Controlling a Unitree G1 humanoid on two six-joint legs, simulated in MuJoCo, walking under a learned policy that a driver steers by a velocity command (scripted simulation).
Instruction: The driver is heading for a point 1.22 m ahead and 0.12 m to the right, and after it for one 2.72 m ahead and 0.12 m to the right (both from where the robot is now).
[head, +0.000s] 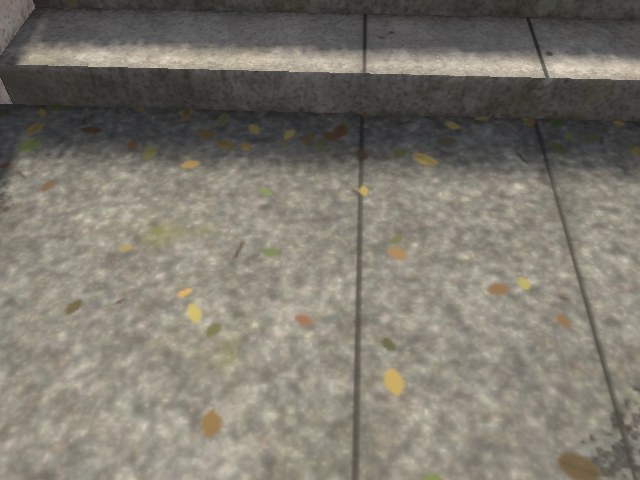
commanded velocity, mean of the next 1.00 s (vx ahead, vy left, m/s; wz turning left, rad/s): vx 0.50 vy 0.00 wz -0.21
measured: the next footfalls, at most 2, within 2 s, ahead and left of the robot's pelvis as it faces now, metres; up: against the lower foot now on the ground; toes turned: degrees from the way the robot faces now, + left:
left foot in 0.22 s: +0.29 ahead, +0.15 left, +0.00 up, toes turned +6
right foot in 0.78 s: +0.57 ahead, -0.11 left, +0.00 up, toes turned -14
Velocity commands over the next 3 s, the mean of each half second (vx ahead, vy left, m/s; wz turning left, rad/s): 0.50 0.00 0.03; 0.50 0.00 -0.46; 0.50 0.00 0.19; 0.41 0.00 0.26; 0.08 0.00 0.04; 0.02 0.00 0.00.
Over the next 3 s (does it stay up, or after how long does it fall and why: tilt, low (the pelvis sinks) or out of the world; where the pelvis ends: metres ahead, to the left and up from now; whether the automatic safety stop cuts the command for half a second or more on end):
stays up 1.17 -0.11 -0.01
